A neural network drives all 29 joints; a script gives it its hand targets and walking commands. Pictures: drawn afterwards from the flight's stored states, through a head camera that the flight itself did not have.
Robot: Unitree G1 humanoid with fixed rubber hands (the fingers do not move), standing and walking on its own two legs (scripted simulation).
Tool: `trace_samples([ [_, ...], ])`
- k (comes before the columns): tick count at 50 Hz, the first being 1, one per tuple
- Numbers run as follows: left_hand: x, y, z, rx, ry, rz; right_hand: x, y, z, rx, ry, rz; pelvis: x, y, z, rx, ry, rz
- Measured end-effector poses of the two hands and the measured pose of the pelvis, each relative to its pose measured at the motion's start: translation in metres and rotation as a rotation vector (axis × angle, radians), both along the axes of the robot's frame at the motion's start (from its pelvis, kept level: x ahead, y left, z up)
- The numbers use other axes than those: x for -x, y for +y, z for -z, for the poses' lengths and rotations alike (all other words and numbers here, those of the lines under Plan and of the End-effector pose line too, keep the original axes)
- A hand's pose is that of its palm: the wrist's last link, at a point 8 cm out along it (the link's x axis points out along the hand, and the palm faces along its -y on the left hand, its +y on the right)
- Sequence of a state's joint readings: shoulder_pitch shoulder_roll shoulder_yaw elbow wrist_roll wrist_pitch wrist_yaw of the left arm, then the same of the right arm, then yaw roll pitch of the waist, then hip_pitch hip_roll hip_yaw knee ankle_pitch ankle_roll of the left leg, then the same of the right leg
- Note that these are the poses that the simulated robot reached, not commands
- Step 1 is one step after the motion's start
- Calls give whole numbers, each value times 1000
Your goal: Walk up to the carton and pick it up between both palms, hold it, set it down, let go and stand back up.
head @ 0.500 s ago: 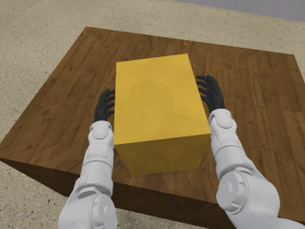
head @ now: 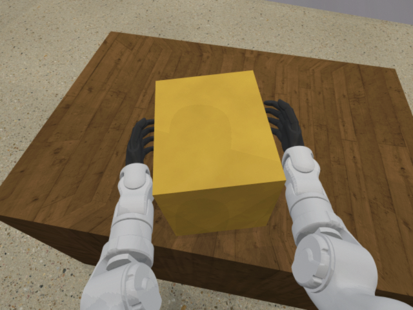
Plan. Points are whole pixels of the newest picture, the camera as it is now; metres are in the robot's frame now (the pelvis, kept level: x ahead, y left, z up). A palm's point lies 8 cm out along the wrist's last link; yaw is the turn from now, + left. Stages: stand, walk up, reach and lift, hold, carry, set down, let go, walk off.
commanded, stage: set down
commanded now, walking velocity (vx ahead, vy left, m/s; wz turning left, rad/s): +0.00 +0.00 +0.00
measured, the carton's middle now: (213, 156) +0.43 +0.03 -0.01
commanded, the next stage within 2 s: none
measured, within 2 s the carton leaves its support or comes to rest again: neither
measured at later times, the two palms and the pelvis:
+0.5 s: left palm (142, 159) +0.39 +0.18 +0.03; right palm (292, 149) +0.44 -0.12 +0.05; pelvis +0.00 +0.00 +0.00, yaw -1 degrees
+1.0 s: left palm (122, 164) +0.38 +0.22 +0.01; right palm (297, 144) +0.46 -0.14 +0.03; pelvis -0.02 +0.00 -0.03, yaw -1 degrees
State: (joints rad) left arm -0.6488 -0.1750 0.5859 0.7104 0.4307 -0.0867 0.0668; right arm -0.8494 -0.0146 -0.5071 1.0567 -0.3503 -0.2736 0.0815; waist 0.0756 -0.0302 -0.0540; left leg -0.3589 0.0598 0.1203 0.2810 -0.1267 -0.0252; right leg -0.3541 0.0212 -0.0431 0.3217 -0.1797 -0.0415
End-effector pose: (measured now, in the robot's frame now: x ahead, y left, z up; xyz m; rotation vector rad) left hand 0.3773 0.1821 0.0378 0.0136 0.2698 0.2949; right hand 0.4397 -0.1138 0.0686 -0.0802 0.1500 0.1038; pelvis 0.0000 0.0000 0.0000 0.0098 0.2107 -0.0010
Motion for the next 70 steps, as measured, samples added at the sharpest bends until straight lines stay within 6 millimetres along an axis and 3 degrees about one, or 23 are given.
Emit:
trace_samples([
  [13,-1,-2,1,1,-7,0,1,-3,4,-9,5,4,-2,-1,0,0,-5,8],
  [21,-6,-8,6,7,-16,5,4,-11,19,7,47,25,0,-1,1,0,10,18],
  [35,-7,-3,32,14,37,17,-11,-7,37,-7,142,20,6,5,12,21,145,27],
  [43,-5,13,28,-4,22,2,-21,-8,37,-13,135,10,12,7,21,31,198,15],
  [50,1,37,27,-22,28,-25,-22,-29,38,7,136,34,21,3,27,26,216,3],
  [61,2,48,21,-14,0,-27,-25,-56,21,-1,96,32,33,-5,36,17,250,-1],
  [70,-7,52,-19,-28,-39,-10,-34,-59,-15,-38,59,17,36,-9,33,14,236,-7],
])
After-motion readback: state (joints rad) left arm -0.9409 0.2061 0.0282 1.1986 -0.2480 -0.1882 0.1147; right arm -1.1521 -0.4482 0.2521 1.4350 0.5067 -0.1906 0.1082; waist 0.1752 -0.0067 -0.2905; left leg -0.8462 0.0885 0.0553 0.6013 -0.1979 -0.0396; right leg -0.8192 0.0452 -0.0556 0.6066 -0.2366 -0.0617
